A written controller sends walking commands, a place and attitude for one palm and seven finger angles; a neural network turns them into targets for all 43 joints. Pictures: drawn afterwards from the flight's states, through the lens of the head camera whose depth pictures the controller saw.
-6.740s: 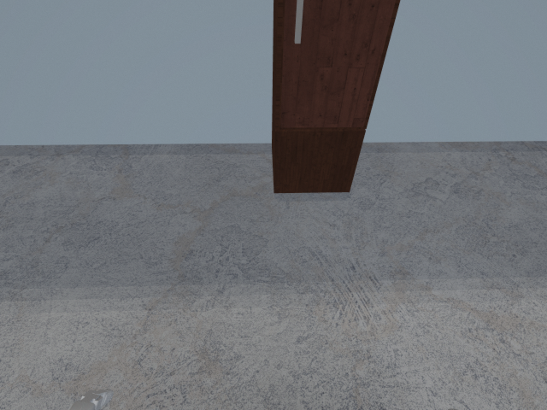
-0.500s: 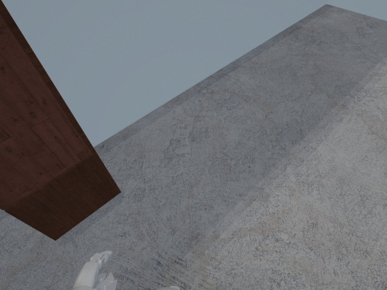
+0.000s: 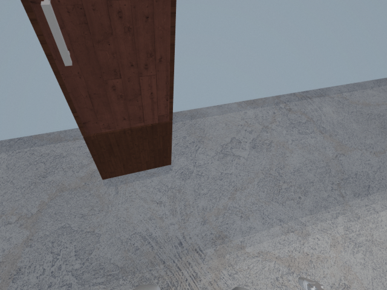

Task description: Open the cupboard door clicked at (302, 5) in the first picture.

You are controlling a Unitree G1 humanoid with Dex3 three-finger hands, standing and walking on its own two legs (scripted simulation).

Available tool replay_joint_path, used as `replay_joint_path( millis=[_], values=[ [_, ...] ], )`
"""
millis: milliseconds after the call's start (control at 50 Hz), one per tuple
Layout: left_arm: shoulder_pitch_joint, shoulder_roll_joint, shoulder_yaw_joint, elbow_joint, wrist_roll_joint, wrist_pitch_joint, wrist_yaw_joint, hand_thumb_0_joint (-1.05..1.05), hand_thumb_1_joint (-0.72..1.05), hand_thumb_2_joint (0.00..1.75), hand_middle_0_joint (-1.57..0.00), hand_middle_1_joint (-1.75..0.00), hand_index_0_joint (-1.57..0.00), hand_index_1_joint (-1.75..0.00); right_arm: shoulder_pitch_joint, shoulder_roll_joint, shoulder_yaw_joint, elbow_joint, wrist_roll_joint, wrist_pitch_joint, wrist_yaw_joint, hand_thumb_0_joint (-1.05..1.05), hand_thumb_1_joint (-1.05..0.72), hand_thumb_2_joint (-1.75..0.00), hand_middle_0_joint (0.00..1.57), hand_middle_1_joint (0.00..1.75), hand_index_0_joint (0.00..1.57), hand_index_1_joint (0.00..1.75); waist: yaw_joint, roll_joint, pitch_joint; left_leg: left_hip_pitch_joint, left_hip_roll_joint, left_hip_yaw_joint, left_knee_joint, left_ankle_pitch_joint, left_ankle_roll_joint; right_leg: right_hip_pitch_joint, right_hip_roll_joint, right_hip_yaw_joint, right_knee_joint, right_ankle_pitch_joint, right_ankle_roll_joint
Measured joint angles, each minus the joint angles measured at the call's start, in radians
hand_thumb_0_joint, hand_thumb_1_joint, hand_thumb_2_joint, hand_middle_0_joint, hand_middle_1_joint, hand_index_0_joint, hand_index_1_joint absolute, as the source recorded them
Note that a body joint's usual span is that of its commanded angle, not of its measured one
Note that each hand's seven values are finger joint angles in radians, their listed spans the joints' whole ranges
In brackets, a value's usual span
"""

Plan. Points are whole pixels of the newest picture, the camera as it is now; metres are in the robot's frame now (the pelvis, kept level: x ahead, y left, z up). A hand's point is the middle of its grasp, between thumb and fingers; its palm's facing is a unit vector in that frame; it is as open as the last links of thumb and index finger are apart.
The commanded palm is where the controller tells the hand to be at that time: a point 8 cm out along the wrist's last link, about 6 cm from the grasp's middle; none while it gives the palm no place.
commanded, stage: turn to face it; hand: left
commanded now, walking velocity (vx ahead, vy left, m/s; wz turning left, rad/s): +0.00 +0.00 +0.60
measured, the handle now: (58, 33) +0.67 +0.43 +0.12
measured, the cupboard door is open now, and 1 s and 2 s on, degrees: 0 0 0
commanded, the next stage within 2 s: take the last steps up to it in 0.60 s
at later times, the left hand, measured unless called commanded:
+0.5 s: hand out of the picture +0.06 +0.21 -0.13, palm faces +0.23 -0.93 -0.28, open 7.4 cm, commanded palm none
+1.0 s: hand out of the picture -0.14 +0.18 -0.17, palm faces +0.43 -0.89 -0.18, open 7.4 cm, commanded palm none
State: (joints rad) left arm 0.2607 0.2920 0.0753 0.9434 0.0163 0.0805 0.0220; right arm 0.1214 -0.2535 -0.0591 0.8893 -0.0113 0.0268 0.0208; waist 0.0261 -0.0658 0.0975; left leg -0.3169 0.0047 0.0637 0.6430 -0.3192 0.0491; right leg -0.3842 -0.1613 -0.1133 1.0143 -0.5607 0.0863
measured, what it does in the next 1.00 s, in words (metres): steps on the spot, turning left: right foot, then left foot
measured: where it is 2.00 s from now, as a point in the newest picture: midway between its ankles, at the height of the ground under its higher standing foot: (168, 277)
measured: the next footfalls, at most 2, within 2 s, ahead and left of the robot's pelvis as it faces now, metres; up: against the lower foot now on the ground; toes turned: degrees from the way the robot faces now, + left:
right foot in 0.50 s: +0.05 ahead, -0.13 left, +0.00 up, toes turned +13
left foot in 0.92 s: -0.08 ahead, +0.12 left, +0.00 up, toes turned +25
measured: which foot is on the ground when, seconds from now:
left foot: down 0.00-0.50, up 0.52-0.90, down 0.92-1.00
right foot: up 0.00-0.48, down 0.50-0.92, up 0.94-1.00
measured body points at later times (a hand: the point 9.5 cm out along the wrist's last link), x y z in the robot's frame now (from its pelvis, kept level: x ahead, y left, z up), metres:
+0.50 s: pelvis -0.02 -0.02 +0.01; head +0.00 -0.03 +0.46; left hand +0.05 +0.25 -0.11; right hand +0.07 -0.26 -0.15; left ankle +0.02 +0.09 -0.73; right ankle +0.01 -0.14 -0.73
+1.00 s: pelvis -0.04 +0.02 +0.01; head -0.05 +0.04 +0.46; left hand -0.17 +0.23 -0.16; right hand +0.10 -0.19 -0.12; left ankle -0.11 +0.10 -0.73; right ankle +0.00 -0.12 -0.70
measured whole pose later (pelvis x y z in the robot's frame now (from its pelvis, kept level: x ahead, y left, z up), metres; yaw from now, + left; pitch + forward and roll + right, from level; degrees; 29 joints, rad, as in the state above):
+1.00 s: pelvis -0.04 +0.02 +0.01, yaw +21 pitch -1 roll -1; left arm 0.38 0.22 0.05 1.07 0.02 0.04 0.00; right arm 0.26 -0.18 -0.04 1.00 -0.03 -0.01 0.00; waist 0.03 -0.05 0.00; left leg -0.16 0.03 0.07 0.51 -0.34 0.01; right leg -0.33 -0.09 -0.08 0.79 -0.44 0.02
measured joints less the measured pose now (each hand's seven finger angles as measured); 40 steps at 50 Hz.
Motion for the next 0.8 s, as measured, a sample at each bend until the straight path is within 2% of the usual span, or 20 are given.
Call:
replay_joint_path(
  millis=[40, 80, 160, 220, 320, 420, 500, 540, 580, 620, 660, 720, 800],
  values=[
    [-0.012, 0.006, 0.005, 0.007, 0.000, 0.003, -0.002, 0.01, 0.91, 0.90, -0.20, -0.29, -0.20, -0.30, 0.002, 0.008, 0.006, -0.008, -0.003, -0.003, -0.010, 0.01, -0.91, -0.90, 0.20, 0.29, 0.20, 0.30, -0.004, 0.009, -0.005, 0.019, -0.003, -0.023, -0.045, 0.028, 0.002, -0.053, 0.026, 0.031, 0.097, 0.047, 0.004],
    [-0.027, 0.006, 0.005, 0.000, 0.000, -0.005, -0.009, 0.01, 0.91, 0.90, -0.20, -0.29, -0.19, -0.30, 0.006, 0.013, 0.012, -0.009, -0.003, -0.004, -0.016, 0.01, -0.91, -0.90, 0.20, 0.30, 0.21, 0.30, -0.007, 0.018, -0.008, 0.040, -0.012, -0.044, -0.096, 0.061, 0.008, -0.088, 0.039, 0.054, 0.134, 0.110, 0.008],
    [-0.054, -0.002, 0.001, -0.023, 0.001, -0.018, -0.014, 0.01, 0.91, 0.90, -0.20, -0.29, -0.19, -0.30, 0.023, 0.024, 0.019, -0.003, -0.001, 0.000, -0.016, 0.01, -0.90, -0.90, 0.20, 0.30, 0.21, 0.30, -0.012, 0.029, -0.021, 0.066, -0.037, -0.080, -0.167, 0.110, 0.019, -0.115, 0.050, 0.090, 0.117, 0.193, 0.018],
    [-0.073, -0.011, -0.002, -0.034, 0.002, -0.019, -0.012, 0.01, 0.91, 0.90, -0.20, -0.29, -0.20, -0.30, 0.044, 0.036, 0.021, 0.003, -0.002, 0.005, -0.014, 0.01, -0.90, -0.90, 0.20, 0.30, 0.21, 0.30, -0.021, 0.035, -0.035, 0.070, -0.058, -0.105, -0.191, 0.131, 0.023, -0.107, 0.058, 0.107, 0.074, 0.209, 0.023],
    [-0.103, -0.030, -0.007, -0.046, -0.001, -0.018, -0.007, 0.01, 0.91, 0.90, -0.20, -0.29, -0.20, -0.30, 0.080, 0.050, 0.018, 0.015, -0.008, 0.011, -0.013, 0.01, -0.90, -0.90, 0.20, 0.30, 0.21, 0.30, -0.046, 0.052, -0.046, 0.057, -0.082, -0.148, -0.198, 0.151, 0.022, -0.059, 0.086, 0.115, -0.051, 0.163, 0.017],
    [-0.124, -0.058, -0.019, -0.060, -0.008, -0.027, -0.002, 0.01, 0.91, 0.90, -0.20, -0.29, -0.20, -0.30, 0.112, 0.048, 0.010, 0.034, -0.012, 0.021, -0.017, 0.01, -0.90, -0.90, 0.20, 0.30, 0.21, 0.30, -0.069, 0.082, -0.046, 0.029, -0.096, -0.187, -0.184, 0.163, 0.004, 0.016, 0.128, 0.114, -0.213, 0.132, -0.004],
    [-0.111, -0.077, -0.032, -0.074, -0.012, -0.051, 0.001, 0.01, 0.91, 0.90, -0.20, -0.29, -0.20, -0.30, 0.139, 0.039, 0.001, 0.050, -0.005, 0.030, -0.016, 0.01, -0.90, -0.90, 0.20, 0.30, 0.21, 0.30, -0.068, 0.096, -0.059, -0.017, -0.116, -0.207, -0.128, 0.151, -0.023, 0.137, 0.144, 0.107, -0.479, 0.250, -0.032],
    [-0.103, -0.095, -0.038, -0.067, -0.004, -0.059, 0.004, 0.01, 0.91, 0.90, -0.20, -0.29, -0.20, -0.30, 0.138, 0.029, -0.009, 0.064, -0.001, 0.038, -0.017, 0.01, -0.90, -0.90, 0.20, 0.30, 0.21, 0.30, -0.063, 0.118, -0.050, -0.068, -0.109, -0.197, 0.008, 0.000, -0.044, 0.139, 0.152, 0.091, -0.480, 0.277, -0.076],
    [-0.085, -0.109, -0.045, -0.061, -0.002, -0.055, 0.005, 0.01, 0.91, 0.90, -0.20, -0.29, -0.20, -0.30, 0.146, 0.020, -0.018, 0.070, -0.005, 0.050, -0.015, 0.01, -0.91, -0.90, 0.20, 0.30, 0.21, 0.30, -0.067, 0.123, -0.053, -0.129, -0.107, -0.167, 0.205, -0.092, -0.058, 0.152, 0.138, 0.070, -0.487, 0.284, -0.097],
    [-0.065, -0.119, -0.047, -0.051, -0.002, -0.053, 0.005, 0.01, 0.91, 0.90, -0.20, -0.29, -0.20, -0.30, 0.151, 0.011, -0.025, 0.078, -0.007, 0.056, -0.010, 0.01, -0.91, -0.90, 0.20, 0.30, 0.21, 0.30, -0.065, 0.122, -0.057, -0.167, -0.085, -0.137, 0.363, -0.085, -0.070, 0.171, 0.124, 0.056, -0.509, 0.295, -0.100],
    [-0.049, -0.126, -0.048, -0.038, -0.003, -0.055, 0.003, 0.01, 0.91, 0.90, -0.20, -0.29, -0.20, -0.30, 0.155, 0.004, -0.029, 0.086, -0.008, 0.058, -0.008, 0.01, -0.91, -0.90, 0.20, 0.30, 0.20, 0.30, -0.066, 0.122, -0.060, -0.180, -0.055, -0.124, 0.454, -0.051, -0.083, 0.184, 0.115, 0.039, -0.526, 0.304, -0.098],
    [-0.030, -0.132, -0.049, -0.022, 0.000, -0.059, 0.002, 0.01, 0.91, 0.90, -0.20, -0.29, -0.20, -0.30, 0.157, -0.001, -0.030, 0.100, -0.008, 0.060, -0.007, 0.01, -0.91, -0.90, 0.20, 0.30, 0.20, 0.30, -0.060, 0.113, -0.063, -0.159, -0.013, -0.117, 0.471, -0.032, -0.098, 0.189, 0.099, 0.015, -0.535, 0.309, -0.094],
    [0.000, -0.133, -0.047, 0.002, 0.009, -0.073, -0.005, 0.01, 0.91, 0.90, -0.20, -0.29, -0.20, -0.30, 0.149, 0.001, -0.024, 0.120, -0.010, 0.058, -0.008, 0.01, -0.91, -0.90, 0.19, 0.29, 0.20, 0.30, -0.036, 0.093, -0.068, -0.074, 0.028, -0.094, 0.320, -0.073, -0.103, 0.188, 0.079, -0.007, -0.543, 0.314, -0.083]
  ],
)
